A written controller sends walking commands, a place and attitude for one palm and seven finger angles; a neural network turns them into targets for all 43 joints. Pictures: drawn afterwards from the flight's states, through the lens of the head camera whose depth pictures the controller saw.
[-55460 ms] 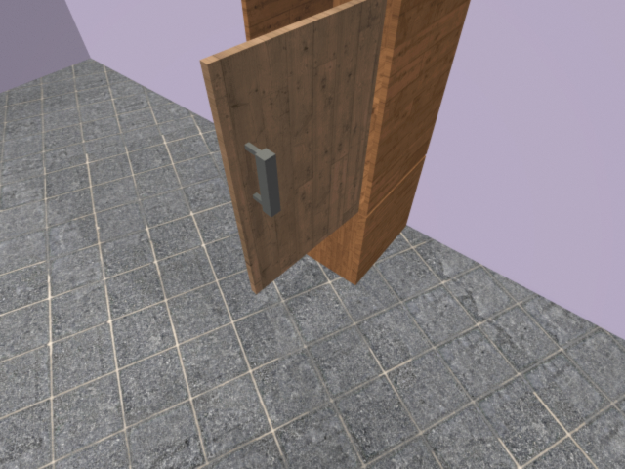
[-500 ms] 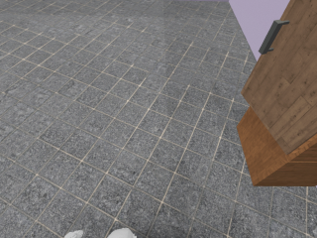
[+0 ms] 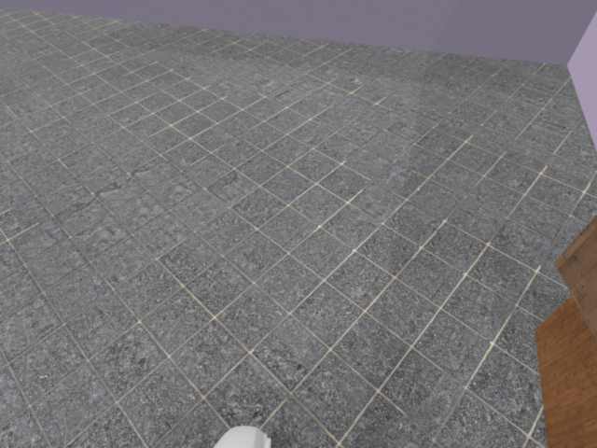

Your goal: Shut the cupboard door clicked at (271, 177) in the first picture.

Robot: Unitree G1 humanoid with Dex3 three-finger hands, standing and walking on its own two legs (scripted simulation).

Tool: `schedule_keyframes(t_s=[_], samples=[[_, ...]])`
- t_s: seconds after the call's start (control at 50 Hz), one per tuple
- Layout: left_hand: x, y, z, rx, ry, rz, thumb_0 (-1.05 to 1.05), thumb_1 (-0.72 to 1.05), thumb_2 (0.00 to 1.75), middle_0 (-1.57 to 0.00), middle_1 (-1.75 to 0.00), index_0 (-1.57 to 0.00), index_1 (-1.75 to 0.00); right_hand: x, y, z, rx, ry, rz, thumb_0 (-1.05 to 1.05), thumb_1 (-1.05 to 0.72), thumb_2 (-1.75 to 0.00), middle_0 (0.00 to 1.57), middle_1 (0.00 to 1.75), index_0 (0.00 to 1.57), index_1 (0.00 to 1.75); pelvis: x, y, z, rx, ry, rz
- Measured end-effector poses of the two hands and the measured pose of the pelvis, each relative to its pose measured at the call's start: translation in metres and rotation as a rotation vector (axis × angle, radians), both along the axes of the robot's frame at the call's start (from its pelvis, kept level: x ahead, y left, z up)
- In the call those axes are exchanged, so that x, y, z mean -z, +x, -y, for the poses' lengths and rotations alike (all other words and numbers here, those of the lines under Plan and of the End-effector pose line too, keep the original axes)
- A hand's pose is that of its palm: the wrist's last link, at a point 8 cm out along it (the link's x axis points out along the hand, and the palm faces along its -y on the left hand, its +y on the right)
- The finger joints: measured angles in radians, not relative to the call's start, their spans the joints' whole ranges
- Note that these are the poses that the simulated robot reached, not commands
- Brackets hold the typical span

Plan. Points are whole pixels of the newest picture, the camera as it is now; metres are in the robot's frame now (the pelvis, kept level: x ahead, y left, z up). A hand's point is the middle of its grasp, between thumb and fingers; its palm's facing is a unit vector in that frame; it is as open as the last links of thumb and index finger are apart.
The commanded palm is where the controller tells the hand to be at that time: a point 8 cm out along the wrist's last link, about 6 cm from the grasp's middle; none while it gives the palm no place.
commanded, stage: walk to a spot facing it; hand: left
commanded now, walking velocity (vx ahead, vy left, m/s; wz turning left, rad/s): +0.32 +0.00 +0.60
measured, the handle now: out of the picture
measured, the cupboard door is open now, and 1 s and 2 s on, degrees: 17 17 17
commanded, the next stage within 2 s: turn to face it in 0.80 s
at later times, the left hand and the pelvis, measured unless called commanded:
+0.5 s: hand out of the picture +0.13 +0.27 -0.18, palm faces +0.31 -0.93 -0.21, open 7.4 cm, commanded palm none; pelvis +0.17 +0.07 -0.01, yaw +15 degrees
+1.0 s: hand (173, 305) +0.39 +0.27 -0.16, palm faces +0.43 -0.88 -0.22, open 7.2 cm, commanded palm none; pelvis +0.39 +0.08 +0.00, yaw +22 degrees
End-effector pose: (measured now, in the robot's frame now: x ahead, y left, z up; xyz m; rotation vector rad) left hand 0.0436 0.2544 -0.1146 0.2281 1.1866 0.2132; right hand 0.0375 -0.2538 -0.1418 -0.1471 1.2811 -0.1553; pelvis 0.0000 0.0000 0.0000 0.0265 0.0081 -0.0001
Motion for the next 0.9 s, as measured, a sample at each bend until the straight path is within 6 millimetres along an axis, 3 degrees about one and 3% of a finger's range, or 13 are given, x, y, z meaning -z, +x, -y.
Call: schedule_keyframes(t_s=[0.08,0.16,0.28,0.32,0.36,0.42,0.5,0.6,0.72,0.8,0.84,0.9], samples=[[0.005,-0.018,0.017,-0.080,-0.052,-0.072,0.00,0.90,0.90,-0.20,-0.30,-0.20,-0.30,-0.013,0.054,-0.002,-0.069,-0.003,0.040,0.01,-0.91,-0.90,0.20,0.30,0.20,0.30,-0.007,0.024,0.002,-0.069,-0.003,-0.009],[0.015,-0.036,0.030,-0.186,-0.107,-0.133,0.00,0.90,0.90,-0.20,-0.30,-0.20,-0.30,-0.017,0.117,-0.019,-0.182,-0.008,0.053,0.01,-0.91,-0.90,0.20,0.30,0.19,0.30,-0.005,0.049,-0.003,-0.140,-0.018,-0.008],[0.035,-0.063,0.032,-0.327,-0.181,-0.275,0.00,0.90,0.90,-0.20,-0.30,-0.20,-0.30,-0.016,0.229,-0.076,-0.360,-0.004,0.147,0.01,-0.91,-0.90,0.20,0.30,0.19,0.30,0.009,0.093,-0.028,-0.210,-0.029,0.000],[0.045,-0.064,0.023,-0.353,-0.200,-0.322,0.00,0.90,0.90,-0.20,-0.30,-0.20,-0.30,-0.012,0.263,-0.097,-0.394,-0.006,0.218,0.01,-0.91,-0.90,0.20,0.30,0.19,0.30,0.021,0.110,-0.043,-0.220,-0.035,0.004],[0.052,-0.055,0.009,-0.360,-0.205,-0.351,0.01,0.90,0.90,-0.20,-0.30,-0.20,-0.30,-0.010,0.284,-0.112,-0.399,-0.011,0.270,0.01,-0.91,-0.90,0.20,0.30,0.20,0.30,0.027,0.123,-0.054,-0.235,-0.033,0.013],[0.051,-0.013,-0.021,-0.348,-0.166,-0.290,0.01,0.90,0.90,-0.20,-0.30,-0.20,-0.30,-0.013,0.291,-0.123,-0.392,-0.019,0.257,0.01,-0.91,-0.90,0.20,0.30,0.20,0.30,0.021,0.141,-0.063,-0.240,-0.023,0.024],[0.035,0.068,-0.059,-0.315,-0.108,-0.119,0.01,0.91,0.90,-0.20,-0.30,-0.19,-0.30,-0.014,0.280,-0.127,-0.360,-0.020,0.167,0.01,-0.91,-0.90,0.20,0.30,0.20,0.30,0.008,0.168,-0.073,-0.258,-0.024,0.028],[0.012,0.165,-0.085,-0.268,-0.067,0.045,0.01,0.91,0.90,-0.20,-0.30,-0.19,-0.30,-0.014,0.266,-0.113,-0.284,-0.036,0.049,0.00,-0.93,-0.90,0.20,0.30,0.20,0.30,-0.003,0.209,-0.081,-0.275,-0.018,0.026],[0.001,0.267,-0.088,-0.210,-0.054,0.133,0.00,0.91,0.90,-0.20,-0.30,-0.19,-0.30,-0.005,0.256,-0.099,-0.217,-0.024,-0.117,0.01,-0.92,-0.90,0.20,0.30,0.20,0.30,-0.002,0.268,-0.079,-0.280,0.001,0.017],[0.008,0.324,-0.079,-0.181,-0.045,0.159,0.00,0.91,0.90,-0.20,-0.30,-0.19,-0.30,0.009,0.266,-0.090,-0.187,-0.007,-0.220,0.01,-0.91,-0.90,0.20,0.30,0.20,0.30,0.010,0.315,-0.071,-0.288,0.012,0.010],[0.012,0.340,-0.072,-0.190,-0.048,0.165,0.00,0.91,0.90,-0.20,-0.30,-0.19,-0.30,0.013,0.281,-0.088,-0.192,-0.002,-0.260,0.01,-0.91,-0.90,0.20,0.30,0.20,0.30,0.013,0.333,-0.068,-0.308,-0.007,0.016],[0.012,0.341,-0.061,-0.254,-0.068,0.139,0.00,0.91,0.90,-0.20,-0.30,-0.20,-0.30,0.008,0.321,-0.090,-0.234,-0.005,-0.259,0.01,-0.91,-0.90,0.20,0.30,0.20,0.30,0.007,0.356,-0.068,-0.353,-0.011,0.022]])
